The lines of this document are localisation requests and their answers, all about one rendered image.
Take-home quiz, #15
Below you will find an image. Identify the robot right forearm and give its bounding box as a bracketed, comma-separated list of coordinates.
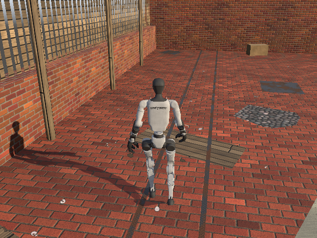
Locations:
[178, 119, 186, 135]

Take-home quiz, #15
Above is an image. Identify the robot left forearm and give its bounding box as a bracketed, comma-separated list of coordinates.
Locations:
[129, 120, 139, 142]

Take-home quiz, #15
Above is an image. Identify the robot right hand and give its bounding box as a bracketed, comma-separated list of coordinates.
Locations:
[175, 133, 187, 142]

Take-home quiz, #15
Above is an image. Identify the left robot upper arm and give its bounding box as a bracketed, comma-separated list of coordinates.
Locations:
[135, 100, 148, 127]

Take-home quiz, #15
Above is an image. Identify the left robot shin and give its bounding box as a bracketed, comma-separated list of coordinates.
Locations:
[146, 160, 155, 191]

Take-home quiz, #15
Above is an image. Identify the right robot upper arm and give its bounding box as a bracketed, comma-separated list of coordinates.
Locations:
[169, 100, 182, 126]

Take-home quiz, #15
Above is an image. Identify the left robot foot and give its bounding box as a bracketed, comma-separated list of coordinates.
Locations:
[149, 186, 156, 198]

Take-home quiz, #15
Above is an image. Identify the robot left hand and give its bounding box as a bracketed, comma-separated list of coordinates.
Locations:
[127, 141, 139, 153]

